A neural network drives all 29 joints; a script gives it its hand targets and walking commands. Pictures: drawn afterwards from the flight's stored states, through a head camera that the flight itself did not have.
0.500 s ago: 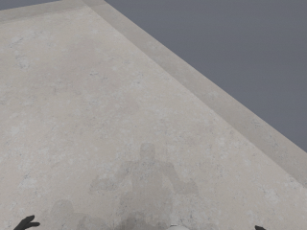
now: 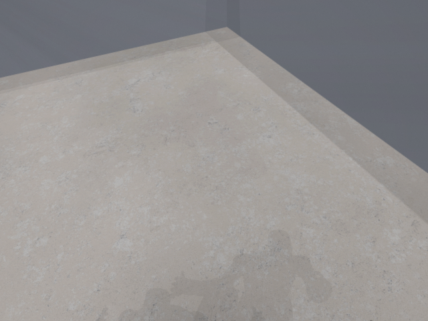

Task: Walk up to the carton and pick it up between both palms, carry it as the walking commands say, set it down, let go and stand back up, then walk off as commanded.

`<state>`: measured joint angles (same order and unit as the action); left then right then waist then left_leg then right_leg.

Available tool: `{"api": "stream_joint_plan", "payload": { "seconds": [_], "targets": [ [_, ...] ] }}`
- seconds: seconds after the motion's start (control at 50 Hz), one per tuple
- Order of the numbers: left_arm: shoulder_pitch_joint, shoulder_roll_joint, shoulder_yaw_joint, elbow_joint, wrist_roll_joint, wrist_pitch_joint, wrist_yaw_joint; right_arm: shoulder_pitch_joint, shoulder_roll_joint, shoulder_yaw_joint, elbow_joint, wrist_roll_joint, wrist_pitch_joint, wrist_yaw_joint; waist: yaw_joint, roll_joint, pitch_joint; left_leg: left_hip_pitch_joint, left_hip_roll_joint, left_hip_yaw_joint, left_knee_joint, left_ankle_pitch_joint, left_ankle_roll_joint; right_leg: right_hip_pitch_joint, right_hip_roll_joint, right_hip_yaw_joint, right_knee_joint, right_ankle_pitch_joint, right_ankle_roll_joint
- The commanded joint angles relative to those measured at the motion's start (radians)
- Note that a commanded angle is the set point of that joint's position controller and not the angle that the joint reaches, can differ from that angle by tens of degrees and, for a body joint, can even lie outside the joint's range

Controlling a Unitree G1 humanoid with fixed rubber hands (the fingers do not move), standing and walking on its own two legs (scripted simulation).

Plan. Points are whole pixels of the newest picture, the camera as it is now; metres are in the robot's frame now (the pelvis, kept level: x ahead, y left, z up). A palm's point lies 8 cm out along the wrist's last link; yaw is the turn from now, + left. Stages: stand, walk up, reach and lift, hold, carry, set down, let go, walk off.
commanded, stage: walk up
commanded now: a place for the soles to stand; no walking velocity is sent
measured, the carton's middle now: out of the picture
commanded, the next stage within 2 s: none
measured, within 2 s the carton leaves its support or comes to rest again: neither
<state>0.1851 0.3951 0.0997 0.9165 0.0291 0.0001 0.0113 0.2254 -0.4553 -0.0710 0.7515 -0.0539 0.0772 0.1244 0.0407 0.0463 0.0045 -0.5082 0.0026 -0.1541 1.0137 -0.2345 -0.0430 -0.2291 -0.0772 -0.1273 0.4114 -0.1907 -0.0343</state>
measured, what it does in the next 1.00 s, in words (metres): steps to the left, turning left: left foot, then right foot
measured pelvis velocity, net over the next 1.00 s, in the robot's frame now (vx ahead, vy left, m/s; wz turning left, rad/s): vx -0.07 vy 0.16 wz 0.82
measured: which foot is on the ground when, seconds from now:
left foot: up 0.00-0.16, down 0.18-0.48, up 0.50-0.90, down 0.92-1.00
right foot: down 0.00-0.20, up 0.22-0.46, down 0.48-0.94, up 0.96-1.00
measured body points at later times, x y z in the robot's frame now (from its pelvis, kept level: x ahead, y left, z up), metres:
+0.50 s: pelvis -0.02 +0.07 -0.02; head +0.02 +0.06 +0.43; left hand -0.06 +0.43 -0.10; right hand +0.22 -0.17 -0.13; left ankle -0.01 +0.21 -0.74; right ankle +0.05 +0.02 -0.75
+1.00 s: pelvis -0.07 +0.16 -0.02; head -0.06 +0.19 +0.43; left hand -0.27 +0.49 -0.12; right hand +0.27 +0.03 -0.09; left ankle -0.15 +0.29 -0.75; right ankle +0.04 +0.04 -0.72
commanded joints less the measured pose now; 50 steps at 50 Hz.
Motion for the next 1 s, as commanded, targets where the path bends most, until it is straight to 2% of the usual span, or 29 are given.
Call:
{"api": "stream_joint_plan", "payload": {
  "seconds": [0.0,0.02,0.08,0.14,0.16,0.18,0.2,0.22,0.28,0.32,0.34,0.38,0.42,0.44,0.46,0.48,0.5,0.54,0.56,0.62,0.7,0.8,0.86,0.88,0.9,0.92,0.94,0.96,0.98],
  "targets": [
    [-0.039,0.315,0.081,-0.082,0.010,-0.034,-0.010,-0.133,-0.147,-0.028,-0.099,0.011,-0.036,0.004,0.017,-0.218,-0.012,-0.026,0.055,0.098,-0.287,-0.027,0.003,0.067,-0.220,0.123,-0.130,-0.085,-0.162],
    [-0.032,0.309,0.078,-0.087,0.004,-0.037,-0.015,-0.119,-0.139,-0.026,-0.094,0.011,-0.043,0.003,0.010,-0.181,-0.031,0.001,0.061,0.129,-0.308,-0.050,0.012,0.086,-0.251,0.114,-0.105,0.047,-0.182],
    [-0.020,0.355,0.098,-0.087,-0.005,-0.040,-0.028,-0.082,-0.130,-0.024,-0.096,0.009,-0.057,-0.008,0.001,-0.251,-0.083,0.017,0.058,0.185,-0.385,-0.133,0.032,0.166,-0.294,0.070,0.008,0.249,-0.184],
    [-0.099,0.310,0.070,-0.103,-0.013,-0.022,-0.035,0.029,-0.157,-0.041,-0.028,0.007,-0.068,-0.025,-0.096,-0.109,-0.185,0.290,0.021,0.185,-0.630,0.024,0.087,0.040,-0.226,-0.030,0.199,0.157,-0.102],
    [-0.100,0.238,0.058,-0.133,-0.020,-0.017,-0.038,0.006,-0.220,-0.047,-0.023,-0.004,-0.076,-0.029,-0.094,0.150,-0.173,0.319,0.136,-0.035,-0.718,0.302,0.148,-0.099,-0.068,-0.086,0.351,-0.004,-0.017],
    [-0.097,0.212,0.041,-0.150,-0.033,-0.009,-0.037,-0.041,-0.300,-0.058,-0.057,-0.018,-0.073,-0.029,-0.073,0.288,-0.087,0.355,0.258,-0.327,-0.732,0.415,0.261,-0.363,0.086,-0.031,0.465,-0.382,0.037],
    [-0.114,0.238,0.040,-0.133,-0.036,0.001,-0.031,-0.045,-0.290,-0.050,-0.042,-0.010,-0.069,-0.034,-0.073,0.185,-0.069,0.325,0.221,-0.256,-0.706,0.375,0.282,-0.376,0.070,0.046,0.524,-0.389,0.031],
    [-0.082,0.230,0.043,-0.106,-0.053,-0.003,-0.019,-0.042,-0.275,-0.041,-0.058,-0.001,-0.061,-0.036,-0.062,0.174,-0.035,0.293,0.260,-0.286,-0.726,0.295,0.314,-0.374,0.044,0.056,0.604,-0.329,0.050],
    [-0.001,0.198,0.028,-0.054,-0.065,-0.011,-0.015,-0.110,-0.226,-0.033,-0.065,0.000,-0.049,-0.045,-0.018,0.170,-0.086,0.370,0.128,-0.122,-0.636,0.373,0.226,-0.328,0.041,0.091,0.453,-0.187,0.060],
    [-0.012,0.209,0.018,-0.070,-0.057,-0.013,-0.014,-0.090,-0.210,-0.032,-0.106,-0.003,-0.044,-0.036,-0.056,0.191,-0.175,0.443,0.122,-0.164,-0.657,0.353,0.214,-0.267,0.093,0.065,0.387,-0.182,0.045],
    [-0.043,0.210,0.021,-0.067,-0.050,-0.014,-0.009,-0.063,-0.190,-0.028,-0.105,-0.005,-0.040,-0.032,-0.061,0.137,-0.191,0.471,0.130,-0.209,-0.675,0.357,0.221,-0.247,0.119,0.079,0.341,-0.183,0.044],
    [-0.002,0.239,0.020,-0.078,-0.043,-0.026,0.004,-0.078,-0.220,-0.034,-0.130,-0.004,-0.035,-0.025,-0.039,0.161,-0.161,0.376,0.152,-0.199,-0.650,0.403,0.232,-0.176,0.103,0.093,0.260,-0.200,0.031],
    [0.062,0.224,0.013,-0.047,-0.039,-0.037,0.016,-0.128,-0.174,-0.017,-0.131,0.014,-0.022,-0.023,0.011,0.069,-0.149,0.266,0.109,-0.177,-0.592,0.320,0.181,0.002,0.110,0.103,0.054,-0.052,0.010],
    [0.126,0.254,0.029,-0.021,-0.024,-0.046,0.028,-0.161,-0.137,-0.007,-0.154,0.012,-0.024,-0.021,0.051,-0.019,-0.152,0.170,0.046,-0.119,-0.483,0.228,0.131,0.092,-0.005,0.217,-0.109,-0.048,-0.014],
    [0.128,0.365,0.053,-0.031,-0.010,-0.048,0.034,-0.138,-0.082,0.010,-0.178,0.013,-0.031,-0.020,0.060,-0.290,-0.139,-0.043,-0.089,0.025,-0.321,-0.045,0.069,0.215,-0.273,0.477,-0.246,-0.193,-0.093],
    [0.026,0.400,0.053,-0.066,-0.016,-0.040,0.037,-0.101,-0.108,-0.001,-0.158,-0.024,-0.031,-0.028,0.002,-0.244,-0.071,-0.176,-0.048,0.022,-0.213,-0.204,0.035,0.158,-0.408,0.586,-0.277,-0.233,-0.106],
    [-0.029,0.379,0.055,-0.097,-0.023,-0.044,0.036,-0.076,-0.162,-0.020,-0.125,-0.034,-0.027,-0.019,-0.031,-0.136,-0.062,-0.146,-0.012,-0.021,-0.136,-0.158,0.021,0.111,-0.404,0.552,-0.293,-0.279,-0.145],
    [-0.082,0.305,0.037,-0.100,-0.022,-0.050,0.032,-0.053,-0.174,-0.033,-0.090,-0.022,-0.028,0.004,-0.058,-0.091,0.006,-0.085,0.036,0.011,-0.113,-0.030,0.027,-0.001,-0.289,0.359,-0.257,-0.204,-0.088],
    [-0.075,0.296,0.042,-0.092,-0.017,-0.056,0.030,-0.068,-0.176,-0.038,-0.072,-0.029,-0.022,0.016,-0.057,-0.144,-0.018,-0.069,0.030,0.033,-0.039,0.029,0.023,-0.013,-0.260,0.288,-0.239,-0.183,-0.114],
    [-0.043,0.262,0.038,-0.093,-0.014,-0.066,0.028,-0.067,-0.144,-0.031,-0.070,-0.037,-0.017,0.036,-0.049,-0.126,-0.053,-0.054,0.042,0.094,-0.043,0.152,0.025,-0.007,-0.208,0.146,-0.220,-0.118,-0.052],
    [0.002,0.323,0.057,-0.073,0.001,-0.060,0.011,-0.165,-0.152,-0.036,-0.083,-0.014,-0.017,0.044,0.004,-0.191,-0.006,-0.065,0.092,0.145,-0.180,0.067,-0.007,0.028,-0.256,0.076,-0.198,-0.162,-0.128],
    [0.026,0.420,0.089,-0.065,0.030,-0.063,0.005,-0.214,-0.188,-0.056,-0.083,0.008,-0.037,0.050,0.024,-0.186,-0.040,-0.044,0.116,0.167,-0.299,-0.055,0.007,0.078,-0.333,0.009,-0.140,-0.204,-0.141],
    [-0.024,0.400,0.087,-0.074,0.013,-0.058,-0.007,-0.125,-0.191,-0.058,-0.041,0.003,-0.043,0.041,-0.029,-0.183,-0.095,0.059,0.112,0.196,-0.438,-0.096,0.043,0.082,-0.325,-0.035,0.016,-0.070,-0.149],
    [0.002,0.364,0.072,-0.070,0.015,-0.053,-0.007,-0.077,-0.206,-0.076,-0.027,0.004,-0.050,0.031,-0.066,-0.075,-0.156,0.178,0.066,0.201,-0.533,-0.128,0.081,0.058,-0.295,-0.065,0.144,-0.029,-0.119],
    [0.012,0.300,0.044,-0.072,0.009,-0.048,-0.015,0.020,-0.238,-0.083,0.002,-0.004,-0.058,0.018,-0.113,0.058,-0.182,0.324,0.067,0.087,-0.644,-0.118,0.140,-0.082,-0.197,-0.130,0.350,-0.110,-0.047],
    [0.017,0.216,0.011,-0.097,0.005,-0.041,-0.017,0.021,-0.362,-0.114,-0.010,-0.015,-0.047,0.001,-0.126,0.351,-0.113,0.391,0.256,-0.267,-0.773,-0.001,0.202,-0.405,-0.029,-0.174,0.529,-0.466,0.023],
    [-0.028,0.242,0.004,-0.110,-0.002,-0.035,-0.005,-0.059,-0.383,-0.112,-0.034,-0.009,-0.040,-0.002,-0.112,0.318,-0.059,0.381,0.256,-0.408,-0.772,0.048,0.280,-0.538,0.030,0.007,0.563,-0.485,0.047],
    [-0.081,0.280,0.029,-0.096,-0.008,-0.035,-0.001,-0.083,-0.339,-0.093,-0.056,0.015,-0.035,-0.005,-0.113,0.178,-0.017,0.316,0.219,-0.345,-0.768,-0.015,0.318,-0.489,-0.001,0.061,0.570,-0.399,0.024],
    [-0.031,0.316,0.030,-0.066,-0.019,-0.036,-0.006,-0.116,-0.287,-0.088,-0.071,0.013,-0.033,-0.005,-0.099,0.128,-0.022,0.349,0.127,-0.218,-0.716,0.029,0.241,-0.464,0.009,0.020,0.494,-0.284,0.043]
  ]
}}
